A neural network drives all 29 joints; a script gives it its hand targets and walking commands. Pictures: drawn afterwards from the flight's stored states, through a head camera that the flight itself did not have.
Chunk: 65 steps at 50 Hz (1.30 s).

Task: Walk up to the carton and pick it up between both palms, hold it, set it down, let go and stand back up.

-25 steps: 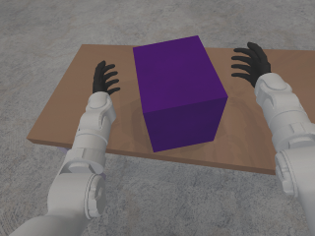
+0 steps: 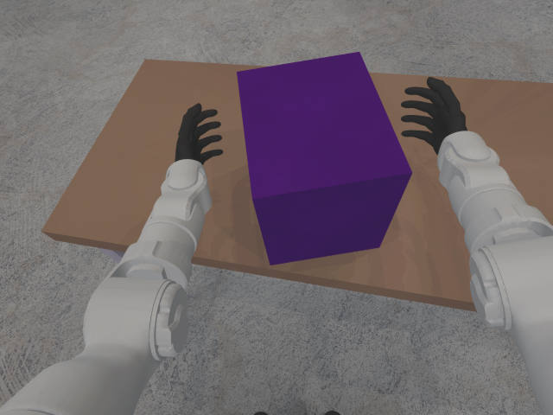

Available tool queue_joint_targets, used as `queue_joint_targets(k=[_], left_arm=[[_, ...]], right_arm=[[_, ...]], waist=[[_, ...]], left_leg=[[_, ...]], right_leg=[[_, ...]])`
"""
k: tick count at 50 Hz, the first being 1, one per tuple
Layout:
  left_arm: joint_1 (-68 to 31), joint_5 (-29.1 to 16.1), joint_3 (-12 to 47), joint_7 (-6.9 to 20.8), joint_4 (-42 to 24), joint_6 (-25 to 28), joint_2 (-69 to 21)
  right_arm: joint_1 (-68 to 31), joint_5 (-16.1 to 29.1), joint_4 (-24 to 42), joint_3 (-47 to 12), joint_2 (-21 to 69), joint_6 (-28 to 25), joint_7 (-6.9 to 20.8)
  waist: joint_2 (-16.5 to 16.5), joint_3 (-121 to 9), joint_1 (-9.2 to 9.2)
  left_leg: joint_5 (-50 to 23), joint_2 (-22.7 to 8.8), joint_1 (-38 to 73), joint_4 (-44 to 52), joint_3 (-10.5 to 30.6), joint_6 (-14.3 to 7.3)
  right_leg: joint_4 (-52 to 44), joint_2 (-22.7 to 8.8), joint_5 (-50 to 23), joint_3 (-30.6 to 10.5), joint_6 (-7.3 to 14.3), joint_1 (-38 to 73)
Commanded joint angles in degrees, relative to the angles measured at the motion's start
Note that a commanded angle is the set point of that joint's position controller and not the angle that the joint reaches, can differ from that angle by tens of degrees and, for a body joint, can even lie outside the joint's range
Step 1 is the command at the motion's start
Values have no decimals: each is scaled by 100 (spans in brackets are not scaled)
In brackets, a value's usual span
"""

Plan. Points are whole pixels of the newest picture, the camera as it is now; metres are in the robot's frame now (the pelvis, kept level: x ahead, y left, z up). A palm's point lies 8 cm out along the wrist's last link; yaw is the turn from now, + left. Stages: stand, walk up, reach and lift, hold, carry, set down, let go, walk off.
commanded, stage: reach and lift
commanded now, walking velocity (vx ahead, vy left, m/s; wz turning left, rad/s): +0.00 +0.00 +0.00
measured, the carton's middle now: (312, 164) +0.50 +0.06 +0.00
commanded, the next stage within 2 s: none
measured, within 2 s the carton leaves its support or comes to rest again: neither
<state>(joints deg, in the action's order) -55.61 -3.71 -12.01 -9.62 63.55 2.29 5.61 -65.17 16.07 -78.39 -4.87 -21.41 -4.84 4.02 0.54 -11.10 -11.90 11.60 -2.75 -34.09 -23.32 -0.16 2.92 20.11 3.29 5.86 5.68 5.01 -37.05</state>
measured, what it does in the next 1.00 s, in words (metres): stands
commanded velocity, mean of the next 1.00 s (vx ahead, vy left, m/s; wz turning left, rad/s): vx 0.00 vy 0.00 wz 0.00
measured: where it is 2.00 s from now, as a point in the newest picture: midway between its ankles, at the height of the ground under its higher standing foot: outside the picture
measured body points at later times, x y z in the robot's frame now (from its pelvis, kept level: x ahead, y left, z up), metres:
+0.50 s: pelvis +0.00 +0.01 -0.01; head +0.15 -0.02 +0.41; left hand +0.44 +0.21 +0.02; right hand +0.52 -0.11 +0.02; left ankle -0.03 +0.15 -0.73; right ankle +0.02 -0.06 -0.73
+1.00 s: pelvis +0.00 +0.01 +0.00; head +0.15 +0.00 +0.43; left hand +0.43 +0.21 +0.02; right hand +0.50 -0.08 +0.03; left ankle -0.03 +0.15 -0.73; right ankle +0.02 -0.06 -0.73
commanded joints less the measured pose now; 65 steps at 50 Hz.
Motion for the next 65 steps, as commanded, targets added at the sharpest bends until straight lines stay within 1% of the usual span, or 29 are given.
queue_joint_targets(k=[1, 5, 7, 10, 14, 21, 27, 31, 32, 33, 34, 37, 39, 41, 42, 45, 46, 47, 48, 50, 53, 59, 65], left_arm=[[-2537, 139, -101, -38, -1173, 694, 721], [-2695, 79, -42, -137, -1457, 984, 591], [-2693, 55, -13, -170, -1489, 1089, 522], [-2551, 72, -28, -176, -1297, 1202, 415], [-2373, 139, -140, -166, -1080, 1294, 340], [-2216, 297, -394, -156, -986, 1198, 230], [-2217, 452, -583, -112, -1004, 1174, 60], [-2302, 651, -747, -69, -1058, 1231, -154], [-2289, 751, -990, -63, -722, 1234, 330], [-2393, 776, -991, -60, -781, 1259, 198], [-2451, 813, -984, -49, -878, 1285, 52], [-2477, 1074, -1126, 2, -1101, 1297, -358], [-2460, 1350, -1309, 51, -1209, 1278, -622], [-2427, 1725, -1515, 125, -1340, 1259, -980], [-2400, 1959, -1591, 209, -1397, 1247, -1409], [-2241, 2591, -1587, 551, -1363, 1140, -2780], [-2110, 2731, -1588, 622, -1321, 1110, -3019], [-1973, 2831, -1581, 664, -1289, 1082, -3139], [-1843, 2908, -1613, 675, -1271, 1060, -3132], [-1687, 3003, -1635, 664, -1310, 1022, -3148], [-1468, 3059, -1576, 625, -1385, 952, -3191], [-1194, 3022, -1309, 553, -1579, 860, -3359], [-1008, 2968, -1079, 544, -1649, 817, -3535]], right_arm=[[-2801, -186, 1099, 291, -685, -692, -37], [-2944, -357, 1448, 457, -662, -935, -77], [-2962, -431, 1524, 505, -640, -1008, -97], [-2894, -526, 1401, 525, -583, -1084, -116], [-2842, -589, 1247, 513, -532, -1188, -138], [-2858, -646, 1144, 462, -425, -1183, -143], [-2805, -822, 1112, 535, -155, -1121, -125], [-2784, -1123, 1147, 751, 185, -1101, -116], [-2795, -1218, 1547, 881, -95, -1109, -161], [-2824, -1239, 1518, 907, 31, -1071, -193], [-2806, -1349, 1435, 987, 246, -1075, -195], [-2754, -1755, 1430, 1318, 646, -1038, -163], [-2662, -2148, 1494, 1647, 969, -1021, -142], [-2507, -2697, 1555, 2080, 1368, -1046, -123], [-2442, -3045, 1558, 2282, 1901, -1048, -60], [-2093, -4242, 1366, 2941, 3461, -1198, 270], [-1922, -4512, 1299, 3092, 3722, -1231, 359], [-1775, -4664, 1300, 3175, 3889, -1256, 426], [-1629, -4784, 1264, 3263, 3875, -1264, 468], [-1460, -4915, 1208, 3373, 3893, -1290, 517], [-1323, -4944, 1107, 3433, 3857, -1364, 549], [-1278, -4834, 929, 3404, 3794, -1529, 557], [-1239, -4721, 853, 3257, 3879, -1620, 586]], waist=[[704, -4560, -52], [645, -5340, -13], [651, -5639, 9], [718, -5798, 7], [843, -5833, -46], [1094, -5581, -131], [1216, -5286, -124], [1205, -5136, -87], [1474, -5350, -151], [1478, -5255, -92], [1360, -5242, -123], [1182, -5166, -40], [1084, -5044, 1], [989, -4881, 57], [957, -4714, 47], [822, -4239, 95], [800, -4154, 104], [770, -4077, 78], [757, -4017, 86], [725, -3843, 92], [611, -3557, 87], [399, -3217, 107], [332, -3087, 110]], left_leg=[[-2326, 119, -1061, 53, -540, 168], [-2545, 136, -1001, -208, -597, 218], [-2623, 144, -1014, -325, -607, 234], [-2654, 142, -1107, -443, -611, 230], [-2719, 135, -1225, -529, -637, 209], [-2701, 123, -1329, -485, -683, 147], [-2548, 120, -1394, -355, -703, 84], [-2433, 129, -1400, -258, -710, 40], [-1914, 164, -1986, -230, -810, -49], [-1704, 118, -1967, -86, -739, -77], [-1770, 157, -1980, -103, -776, -59], [-1898, 165, -1710, -24, -754, -87], [-1989, 176, -1476, 31, -764, -98], [-2071, 191, -1235, 129, -774, -113], [-2074, 186, -1081, 203, -771, -153], [-2088, 153, -631, 331, -790, -251], [-2120, 148, -499, 361, -796, -290], [-2156, 144, -399, 385, -805, -312], [-2194, 150, -373, 415, -817, -339], [-2262, 156, -379, 455, -824, -367], [-2514, 149, -244, 395, -817, -358], [-3153, 130, 121, 147, -756, -293], [-3279, 125, 151, 68, -699, -300]], right_leg=[[926, -395, -3324, -660, -635, 4877], [1075, -316, -3460, -594, -611, 4670], [1163, -285, -3546, -574, -600, 4589], [1270, -255, -3560, -567, -581, 4471], [1369, -227, -3598, -570, -577, 4416], [1405, -210, -3752, -590, -609, 4510], [1354, -269, -3832, -629, -644, 4619], [1287, -328, -3791, -638, -670, 4649], [1388, -408, -4002, -876, -739, 4971], [1431, -442, -4111, -871, -819, 5214], [1387, -485, -4149, -890, -798, 5325], [1270, -472, -4024, -783, -743, 5119], [1163, -469, -3901, -727, -710, 5034], [1045, -485, -3853, -656, -695, 5009], [966, -501, -3764, -595, -689, 4985], [738, -515, -3353, -376, -590, 4800], [684, -507, -3240, -327, -562, 4822], [654, -496, -3187, -297, -548, 4857], [637, -496, -3168, -278, -548, 4941], [644, -495, -3176, -249, -562, 5029], [645, -456, -3138, -219, -518, 4894], [624, -362, -3129, -167, -385, 4438], [636, -357, -3232, -169, -326, 4363]])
